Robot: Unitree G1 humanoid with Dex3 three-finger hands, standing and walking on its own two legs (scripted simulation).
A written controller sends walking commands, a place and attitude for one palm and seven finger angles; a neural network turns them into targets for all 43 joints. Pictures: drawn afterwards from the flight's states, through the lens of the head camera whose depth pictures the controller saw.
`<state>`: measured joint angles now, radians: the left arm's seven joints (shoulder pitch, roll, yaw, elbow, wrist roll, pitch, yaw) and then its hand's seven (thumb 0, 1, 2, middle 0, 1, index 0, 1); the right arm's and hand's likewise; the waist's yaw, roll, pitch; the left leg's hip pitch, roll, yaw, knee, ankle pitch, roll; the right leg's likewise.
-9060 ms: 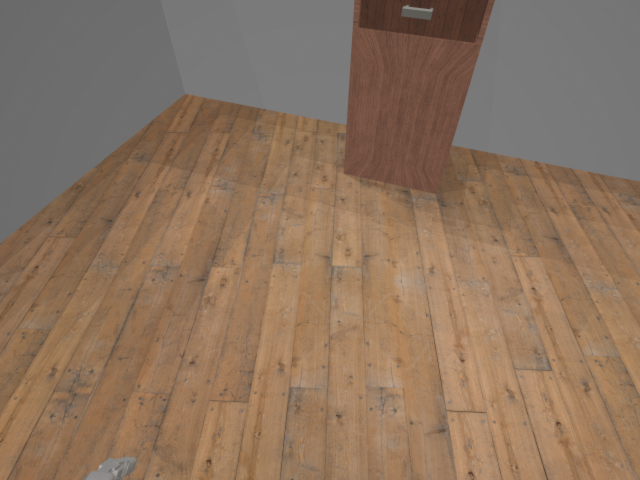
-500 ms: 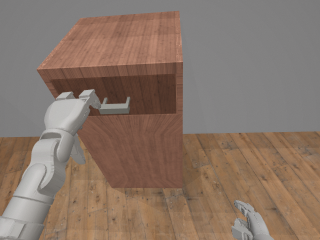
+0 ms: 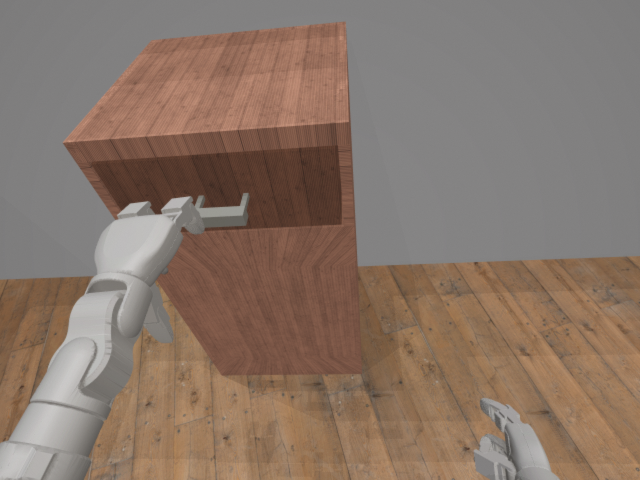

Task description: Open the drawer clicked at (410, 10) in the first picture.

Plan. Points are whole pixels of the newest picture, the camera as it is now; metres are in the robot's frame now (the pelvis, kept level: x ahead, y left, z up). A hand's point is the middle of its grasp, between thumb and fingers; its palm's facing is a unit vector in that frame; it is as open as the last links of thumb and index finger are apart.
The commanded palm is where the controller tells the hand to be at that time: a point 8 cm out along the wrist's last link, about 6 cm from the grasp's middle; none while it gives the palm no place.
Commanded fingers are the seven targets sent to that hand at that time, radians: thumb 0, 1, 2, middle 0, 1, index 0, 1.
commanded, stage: move the hooked fingers above the handle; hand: left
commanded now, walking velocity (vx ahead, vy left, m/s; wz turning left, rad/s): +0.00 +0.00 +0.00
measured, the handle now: (220, 208) +0.53 +0.27 +0.02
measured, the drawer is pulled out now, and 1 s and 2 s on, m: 0.00 0.00 0.00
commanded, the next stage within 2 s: none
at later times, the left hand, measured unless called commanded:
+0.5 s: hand (186, 244) +0.37 +0.24 +0.10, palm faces +0.02 -0.05 -1.00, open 13.8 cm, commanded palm +0.36 +0.25 +0.16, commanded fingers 0.00 -0.50 0.30 -0.30 -1.20 -0.30 -1.20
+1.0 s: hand (196, 225) +0.43 +0.25 +0.08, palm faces -0.03 -0.02 -1.00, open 13.8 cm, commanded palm +0.41 +0.26 +0.15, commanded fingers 0.00 -0.50 0.30 -0.30 -1.20 -0.30 -1.20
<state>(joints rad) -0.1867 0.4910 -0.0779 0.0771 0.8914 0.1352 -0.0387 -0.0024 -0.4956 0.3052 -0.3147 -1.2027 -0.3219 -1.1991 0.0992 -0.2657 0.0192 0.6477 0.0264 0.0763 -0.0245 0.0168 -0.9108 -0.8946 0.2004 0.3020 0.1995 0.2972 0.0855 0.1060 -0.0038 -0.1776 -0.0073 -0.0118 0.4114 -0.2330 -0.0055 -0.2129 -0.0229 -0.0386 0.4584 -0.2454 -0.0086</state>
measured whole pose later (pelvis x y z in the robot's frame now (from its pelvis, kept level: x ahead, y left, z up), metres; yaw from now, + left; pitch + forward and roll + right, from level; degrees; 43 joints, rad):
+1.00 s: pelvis +0.02 +0.01 -0.01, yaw -1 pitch +7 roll +0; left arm -0.56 0.50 -0.07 0.61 0.98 -0.01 0.06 0.00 -0.49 0.31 -0.32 -1.20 -0.32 -1.20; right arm 0.23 -0.26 -0.03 0.67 0.03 0.08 -0.04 0.01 -0.91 -0.89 0.20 0.30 0.20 0.30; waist 0.02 0.06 -0.05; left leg -0.34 -0.01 0.01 0.52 -0.30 0.01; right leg -0.37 -0.02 -0.02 0.54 -0.29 0.00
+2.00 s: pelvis +0.01 +0.01 -0.02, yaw -1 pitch +12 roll +0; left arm -0.79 0.55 -0.04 0.92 1.04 -0.05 0.15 0.00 -0.49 0.31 -0.32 -1.20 -0.32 -1.20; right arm 0.29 -0.27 -0.05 0.68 0.03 0.08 -0.04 0.01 -0.91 -0.89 0.20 0.30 0.20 0.30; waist -0.04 0.05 -0.09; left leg -0.48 0.01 0.01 0.60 -0.33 0.01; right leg -0.50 -0.01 -0.02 0.59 -0.30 0.00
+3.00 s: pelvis +0.02 +0.01 -0.02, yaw -2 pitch +13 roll -1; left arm -0.74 0.58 -0.02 0.88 1.02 -0.15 0.10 0.00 -0.49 0.31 -0.32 -1.20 -0.32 -1.20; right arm 0.35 -0.28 -0.06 0.71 0.02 0.09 -0.06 0.01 -0.91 -0.89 0.20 0.30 0.20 0.30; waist -0.05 0.05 -0.08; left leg -0.50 0.01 0.01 0.62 -0.34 0.01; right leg -0.52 0.00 -0.01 0.60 -0.30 0.00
